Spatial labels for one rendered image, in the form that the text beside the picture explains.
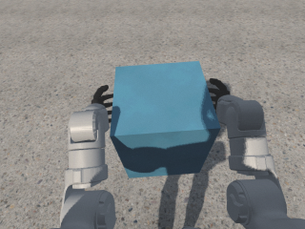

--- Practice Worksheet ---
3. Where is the robot right hand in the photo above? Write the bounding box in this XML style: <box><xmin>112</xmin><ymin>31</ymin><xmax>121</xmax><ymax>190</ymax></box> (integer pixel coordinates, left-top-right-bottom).
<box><xmin>208</xmin><ymin>78</ymin><xmax>230</xmax><ymax>113</ymax></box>

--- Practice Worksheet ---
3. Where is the right robot forearm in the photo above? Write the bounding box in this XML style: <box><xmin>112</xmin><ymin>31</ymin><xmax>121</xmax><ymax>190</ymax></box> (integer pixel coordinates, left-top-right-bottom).
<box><xmin>216</xmin><ymin>94</ymin><xmax>287</xmax><ymax>214</ymax></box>

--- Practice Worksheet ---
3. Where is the left robot forearm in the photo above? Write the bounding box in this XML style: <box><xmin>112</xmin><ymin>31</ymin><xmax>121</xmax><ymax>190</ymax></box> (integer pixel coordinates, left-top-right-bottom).
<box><xmin>60</xmin><ymin>103</ymin><xmax>110</xmax><ymax>226</ymax></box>

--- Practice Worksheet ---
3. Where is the robot left upper arm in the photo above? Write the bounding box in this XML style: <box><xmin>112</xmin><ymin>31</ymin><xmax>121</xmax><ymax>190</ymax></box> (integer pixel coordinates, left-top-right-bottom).
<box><xmin>50</xmin><ymin>190</ymin><xmax>116</xmax><ymax>229</ymax></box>

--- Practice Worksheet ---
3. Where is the robot left hand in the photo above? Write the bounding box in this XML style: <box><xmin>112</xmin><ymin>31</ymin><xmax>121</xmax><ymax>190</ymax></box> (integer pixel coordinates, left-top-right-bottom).
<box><xmin>91</xmin><ymin>85</ymin><xmax>113</xmax><ymax>123</ymax></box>

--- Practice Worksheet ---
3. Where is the carton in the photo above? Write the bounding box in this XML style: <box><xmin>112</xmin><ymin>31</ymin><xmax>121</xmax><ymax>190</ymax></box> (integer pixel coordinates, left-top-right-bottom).
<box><xmin>110</xmin><ymin>61</ymin><xmax>221</xmax><ymax>178</ymax></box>

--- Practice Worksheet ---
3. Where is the robot right upper arm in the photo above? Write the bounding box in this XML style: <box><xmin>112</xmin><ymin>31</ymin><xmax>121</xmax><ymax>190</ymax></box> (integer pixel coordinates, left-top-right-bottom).
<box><xmin>226</xmin><ymin>178</ymin><xmax>305</xmax><ymax>229</ymax></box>

